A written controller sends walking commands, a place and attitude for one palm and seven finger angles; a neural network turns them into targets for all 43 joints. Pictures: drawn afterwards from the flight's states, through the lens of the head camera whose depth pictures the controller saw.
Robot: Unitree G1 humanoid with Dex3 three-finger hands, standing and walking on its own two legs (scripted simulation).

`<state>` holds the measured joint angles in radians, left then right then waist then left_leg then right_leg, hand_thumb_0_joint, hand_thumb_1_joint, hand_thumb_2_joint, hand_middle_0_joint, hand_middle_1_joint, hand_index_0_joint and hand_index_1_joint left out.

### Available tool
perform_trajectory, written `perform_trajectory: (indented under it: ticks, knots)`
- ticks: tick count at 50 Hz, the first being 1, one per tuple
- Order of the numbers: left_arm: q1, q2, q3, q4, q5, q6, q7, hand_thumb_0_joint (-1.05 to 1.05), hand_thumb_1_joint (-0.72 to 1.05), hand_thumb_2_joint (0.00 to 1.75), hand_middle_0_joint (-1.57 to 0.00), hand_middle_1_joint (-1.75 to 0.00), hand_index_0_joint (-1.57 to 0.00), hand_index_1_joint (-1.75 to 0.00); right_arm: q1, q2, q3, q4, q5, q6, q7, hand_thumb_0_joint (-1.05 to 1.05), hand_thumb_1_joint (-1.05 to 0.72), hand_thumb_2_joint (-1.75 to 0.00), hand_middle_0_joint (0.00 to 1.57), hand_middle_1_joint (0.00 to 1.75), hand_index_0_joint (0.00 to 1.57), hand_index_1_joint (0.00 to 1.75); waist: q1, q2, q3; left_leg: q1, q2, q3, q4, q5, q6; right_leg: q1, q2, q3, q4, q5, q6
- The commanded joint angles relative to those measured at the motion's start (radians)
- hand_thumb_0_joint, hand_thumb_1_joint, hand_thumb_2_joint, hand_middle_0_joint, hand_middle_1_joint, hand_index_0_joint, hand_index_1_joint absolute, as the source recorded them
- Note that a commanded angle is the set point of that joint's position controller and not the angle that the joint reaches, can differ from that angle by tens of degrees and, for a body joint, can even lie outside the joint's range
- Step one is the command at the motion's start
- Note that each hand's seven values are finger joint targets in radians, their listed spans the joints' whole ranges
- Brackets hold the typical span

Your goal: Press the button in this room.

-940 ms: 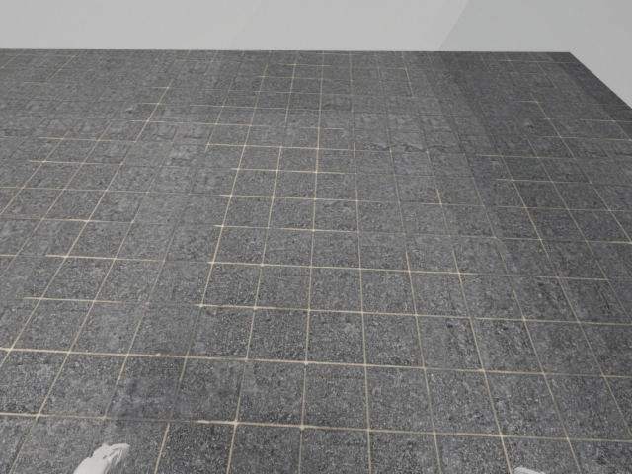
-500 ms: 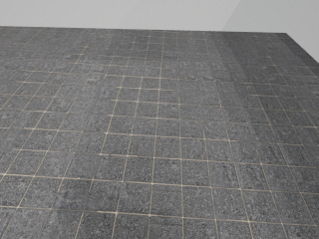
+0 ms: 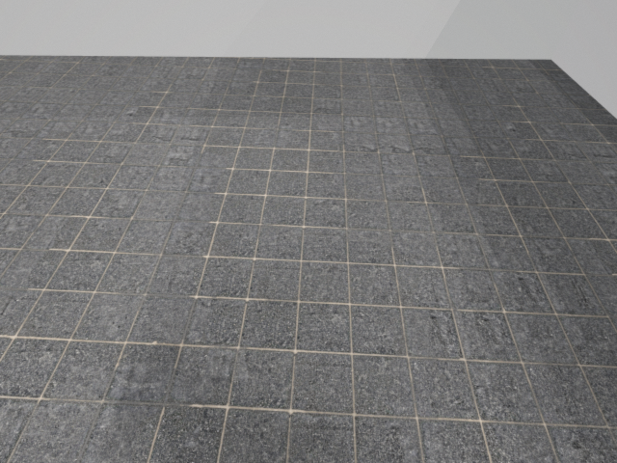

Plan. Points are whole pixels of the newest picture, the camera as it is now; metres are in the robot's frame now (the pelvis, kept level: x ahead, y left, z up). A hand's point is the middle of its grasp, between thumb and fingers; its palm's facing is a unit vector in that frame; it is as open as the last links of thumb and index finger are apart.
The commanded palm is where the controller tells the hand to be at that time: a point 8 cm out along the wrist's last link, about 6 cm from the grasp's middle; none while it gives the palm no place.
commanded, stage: turn or walk to find it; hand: left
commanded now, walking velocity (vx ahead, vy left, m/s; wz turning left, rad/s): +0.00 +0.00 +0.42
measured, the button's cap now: out of the picture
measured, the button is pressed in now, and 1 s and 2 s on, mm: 0 0 0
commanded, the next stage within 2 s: none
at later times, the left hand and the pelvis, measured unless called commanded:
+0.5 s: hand out of the picture +0.03 +0.22 -0.18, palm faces +0.13 -0.97 -0.23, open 7.4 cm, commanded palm none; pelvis -0.02 +0.01 -0.01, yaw +8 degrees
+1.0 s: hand out of the picture -0.08 +0.17 -0.16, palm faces +0.41 -0.87 -0.27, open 7.4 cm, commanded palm none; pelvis -0.06 -0.04 +0.00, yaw +24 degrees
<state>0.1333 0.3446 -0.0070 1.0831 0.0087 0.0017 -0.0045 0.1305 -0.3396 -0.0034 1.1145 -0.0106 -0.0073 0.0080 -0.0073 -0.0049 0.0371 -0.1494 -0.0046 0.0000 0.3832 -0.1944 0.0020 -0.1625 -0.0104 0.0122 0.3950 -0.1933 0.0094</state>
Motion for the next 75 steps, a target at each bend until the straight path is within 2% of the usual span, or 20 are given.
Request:
perform_trajectory:
  ticks: [1,7,14,16,18,19,23,33,35,36,37,38,42,52,56,57,58,59,65,75]
  knots:
    - [-0.045,0.198,0.044,-0.069,0.003,-0.019,0.015,0.00,0.90,0.90,-0.20,-0.30,-0.20,-0.30,-0.052,-0.206,-0.038,-0.073,-0.001,-0.023,-0.015,0.00,-0.90,-0.90,0.20,0.30,0.20,0.30,0.011,0.006,-0.038,-0.044,0.116,-0.124,-0.065,0.042,0.034,-0.010,-0.113,0.083,-0.056,-0.014,-0.032]
    - [0.024,0.108,0.035,-0.088,0.005,0.015,0.030,0.00,0.90,0.90,-0.20,-0.30,-0.20,-0.30,0.014,-0.082,-0.022,-0.099,-0.005,0.014,-0.009,0.00,-0.90,-0.90,0.20,0.30,0.20,0.30,0.013,-0.033,-0.032,-0.155,0.082,-0.114,0.044,0.055,0.014,-0.023,-0.155,0.083,-0.010,-0.025,-0.021]
    - [0.028,0.127,0.060,-0.166,0.011,0.019,0.044,0.00,0.90,0.90,-0.20,-0.30,-0.20,-0.30,0.088,-0.048,-0.049,-0.148,-0.001,0.033,-0.008,0.00,-0.90,-0.90,0.20,0.30,0.20,0.30,-0.008,-0.132,-0.089,-0.150,0.039,-0.044,0.260,-0.013,-0.003,-0.064,-0.294,0.088,0.044,0.142,-0.111]
    - [0.010,0.098,0.062,-0.192,0.012,0.026,0.044,0.00,0.90,0.90,-0.20,-0.30,-0.20,-0.30,0.120,-0.055,-0.054,-0.151,-0.005,0.029,-0.004,0.00,-0.90,-0.90,0.20,0.30,0.20,0.30,-0.022,-0.042,-0.083,-0.096,0.088,-0.116,0.140,0.093,0.021,-0.146,-0.219,-0.008,0.151,0.033,-0.056]
    - [-0.020,0.033,0.052,-0.220,0.006,0.030,0.040,0.00,0.90,0.90,-0.20,-0.30,-0.20,-0.30,0.155,-0.125,-0.073,-0.163,-0.014,0.017,-0.009,0.00,-0.90,-0.90,0.20,0.30,0.20,0.30,-0.043,0.259,-0.037,-0.086,0.273,-0.496,-0.079,0.274,0.161,-0.274,-0.009,-0.096,0.476,-0.321,0.035]
    - [-0.014,0.034,0.057,-0.223,0.008,0.031,0.046,0.00,0.90,0.90,-0.20,-0.30,-0.20,-0.30,0.167,-0.126,-0.078,-0.161,-0.010,0.016,-0.021,0.00,-0.90,-0.90,0.20,0.30,0.20,0.30,-0.040,0.246,-0.044,-0.055,0.293,-0.545,-0.096,0.336,0.211,-0.314,-0.020,-0.012,0.599,-0.391,0.027]
    - [0.020,0.001,0.063,-0.206,0.006,0.025,0.035,0.00,0.90,0.90,-0.20,-0.30,-0.20,-0.30,0.131,-0.085,-0.081,-0.187,-0.009,0.013,-0.035,0.00,-0.90,-0.90,0.20,0.30,0.20,0.30,-0.012,0.139,-0.111,0.023,0.216,-0.409,-0.021,0.371,0.198,-0.346,-0.035,0.015,0.643,-0.302,0.038]
    - [0.097,-0.037,0.074,-0.216,-0.006,0.022,0.039,0.00,0.90,0.90,-0.20,-0.30,-0.20,-0.30,0.132,-0.072,-0.108,-0.212,-0.014,0.038,-0.024,0.00,-0.90,-0.90,0.20,0.30,0.20,0.30,0.000,0.168,-0.121,-0.099,0.124,-0.450,-0.008,0.208,0.136,-0.058,0.036,-0.020,0.167,-0.163,0.035]
    - [0.168,0.015,0.090,-0.202,0.000,0.013,0.044,0.00,0.90,0.90,-0.20,-0.30,-0.20,-0.30,0.108,-0.034,-0.106,-0.231,-0.003,0.044,-0.014,0.00,-0.90,-0.90,0.20,0.30,0.20,0.30,0.033,0.067,-0.122,-0.299,0.045,-0.364,0.081,-0.025,0.054,0.168,-0.054,0.030,-0.047,-0.065,0.010]
    - [0.175,0.101,0.109,-0.211,0.018,0.006,0.051,0.00,0.90,0.90,-0.20,-0.30,-0.20,-0.30,0.116,0.027,-0.100,-0.252,0.001,0.046,-0.011,0.00,-0.90,-0.90,0.20,0.30,0.20,0.30,0.043,-0.205,-0.090,-0.504,-0.069,-0.184,0.326,-0.250,-0.016,0.235,-0.311,0.306,-0.160,-0.220,-0.075]
    - [0.128,0.127,0.105,-0.238,0.015,0.010,0.052,0.00,0.90,0.90,-0.20,-0.30,-0.20,-0.30,0.072,0.003,-0.108,-0.268,-0.013,0.046,-0.015,0.00,-0.90,-0.90,0.20,0.30,0.20,0.30,0.053,-0.267,-0.013,-0.510,-0.082,-0.104,0.545,-0.343,-0.036,0.032,-0.456,0.413,-0.199,-0.173,-0.148]
    - [0.065,0.099,0.101,-0.259,0.013,0.011,0.054,0.00,0.90,0.90,-0.20,-0.30,-0.20,-0.30,0.079,-0.030,-0.118,-0.264,-0.016,0.054,-0.008,0.00,-0.90,-0.90,0.20,0.30,0.20,0.30,0.019,-0.168,0.010,-0.437,-0.037,-0.131,0.670,-0.297,-0.026,-0.110,-0.439,0.336,-0.206,-0.222,-0.168]
    - [0.007,0.022,0.078,-0.265,0.011,-0.006,0.042,0.00,0.90,0.90,-0.20,-0.30,-0.20,-0.30,0.156,0.011,-0.107,-0.194,-0.014,0.071,0.009,0.00,-0.90,-0.90,0.20,0.30,0.20,0.30,-0.036,-0.151,0.064,-0.399,-0.009,-0.052,0.847,-0.126,-0.049,-0.158,-0.254,0.082,-0.148,-0.064,-0.116]
    - [0.202,0.084,0.099,-0.201,0.027,-0.004,0.042,0.00,0.90,0.90,-0.20,-0.30,-0.20,-0.30,0.004,0.042,-0.072,-0.230,0.001,0.051,0.006,0.00,-0.90,-0.90,0.20,0.30,0.20,0.30,0.062,-0.202,-0.044,-0.287,0.020,0.051,0.403,-0.279,-0.059,0.080,-0.331,0.030,-0.003,0.343,-0.171]
    - [0.160,0.083,0.103,-0.192,0.013,0.005,0.038,0.00,0.90,0.90,-0.20,-0.30,-0.20,-0.30,0.123,0.016,-0.072,-0.194,0.005,0.028,0.000,0.00,-0.90,-0.90,0.20,0.30,0.20,0.30,-0.007,-0.143,-0.127,-0.016,0.013,0.068,0.021,-0.016,-0.033,0.009,-0.287,-0.077,0.181,0.375,-0.064]
    - [0.171,0.039,0.095,-0.205,0.005,0.011,0.035,0.00,0.90,0.90,-0.20,-0.30,-0.20,-0.30,0.159,-0.058,-0.087,-0.187,-0.002,0.016,-0.003,0.00,-0.90,-0.90,0.20,0.30,0.20,0.30,-0.024,0.047,-0.166,0.153,0.152,-0.083,-0.046,0.181,0.011,-0.151,-0.213,-0.146,0.339,0.150,0.001]
    - [0.149,-0.026,0.076,-0.240,0.007,0.017,0.029,0.00,0.90,0.90,-0.20,-0.30,-0.20,-0.30,0.182,-0.140,-0.107,-0.190,0.000,0.016,-0.008,0.00,-0.90,-0.90,0.20,0.30,0.20,0.30,-0.034,0.308,-0.148,0.240,0.380,-0.342,-0.040,0.565,0.101,-0.408,-0.100,-0.153,0.528,-0.396,0.065]
    - [0.105,-0.014,0.073,-0.245,0.013,0.030,0.036,0.00,0.90,0.90,-0.20,-0.30,-0.20,-0.30,0.213,-0.152,-0.110,-0.177,-0.002,0.027,-0.012,0.00,-0.90,-0.90,0.20,0.30,0.20,0.30,-0.059,0.230,-0.138,0.159,0.411,-0.304,-0.012,0.645,0.178,-0.384,-0.099,-0.072,0.634,-0.436,0.053]
    - [0.111,-0.017,0.087,-0.176,0.011,0.033,0.019,0.00,0.90,0.90,-0.20,-0.30,-0.20,-0.30,0.094,-0.049,-0.080,-0.200,-0.003,0.006,-0.036,0.00,-0.90,-0.90,0.20,0.30,0.20,0.30,-0.001,0.150,-0.056,0.090,0.221,-0.169,-0.032,0.550,0.139,-0.400,-0.087,-0.034,0.741,-0.191,0.076]
    - [0.026,-0.039,0.085,-0.220,0.006,0.041,0.029,0.00,0.90,0.90,-0.20,-0.30,-0.20,-0.30,0.130,-0.053,-0.095,-0.206,-0.013,0.018,-0.032,0.00,-0.90,-0.90,0.20,0.30,0.20,0.30,-0.025,0.117,-0.023,0.010,0.233,-0.333,-0.080,0.267,0.189,-0.321,-0.063,-0.016,0.528,-0.224,0.081]
